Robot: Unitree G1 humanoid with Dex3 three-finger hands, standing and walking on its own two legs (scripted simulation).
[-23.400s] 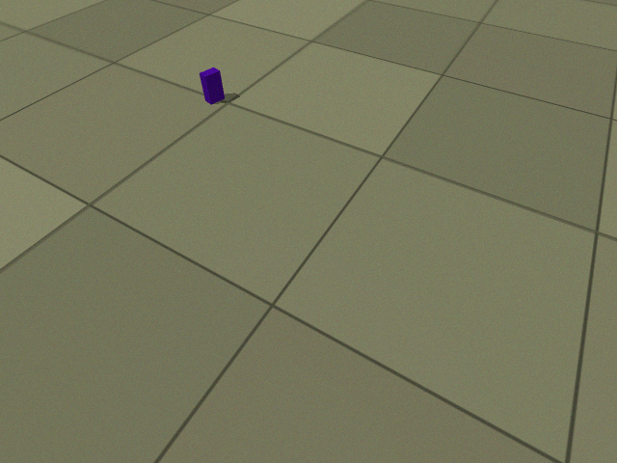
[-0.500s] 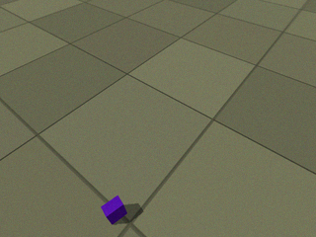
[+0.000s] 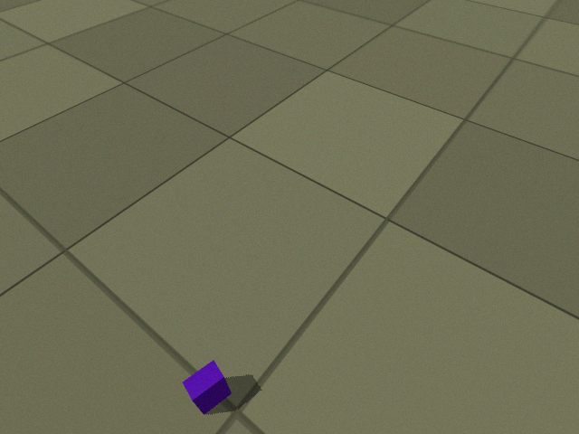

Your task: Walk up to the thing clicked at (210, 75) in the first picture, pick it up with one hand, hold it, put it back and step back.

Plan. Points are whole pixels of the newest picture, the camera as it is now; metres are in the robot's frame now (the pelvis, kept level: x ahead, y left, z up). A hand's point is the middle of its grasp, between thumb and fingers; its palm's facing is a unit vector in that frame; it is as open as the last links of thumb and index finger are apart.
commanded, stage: stand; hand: left
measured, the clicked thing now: (208, 388) +0.36 +0.26 -0.69
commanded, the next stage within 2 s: go down in 1.46 s
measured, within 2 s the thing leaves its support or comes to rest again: neither
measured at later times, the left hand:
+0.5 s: hand out of the picture +0.07 +0.25 -0.16, palm faces -0.04 -0.94 -0.34, open 7.4 cm
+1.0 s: hand out of the picture +0.09 +0.25 -0.16, palm faces -0.03 -0.94 -0.35, open 7.4 cm
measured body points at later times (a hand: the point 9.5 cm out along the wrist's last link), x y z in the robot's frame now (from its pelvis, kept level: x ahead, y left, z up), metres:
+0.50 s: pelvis +0.00 +0.00 +0.00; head +0.02 +0.00 +0.45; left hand +0.07 +0.30 -0.13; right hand +0.07 -0.30 -0.13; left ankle +0.00 +0.13 -0.75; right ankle -0.02 -0.12 -0.75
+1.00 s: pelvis +0.01 +0.00 +0.00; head +0.02 +0.00 +0.45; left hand +0.09 +0.30 -0.13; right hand +0.09 -0.30 -0.13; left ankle +0.00 +0.13 -0.75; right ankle -0.02 -0.12 -0.75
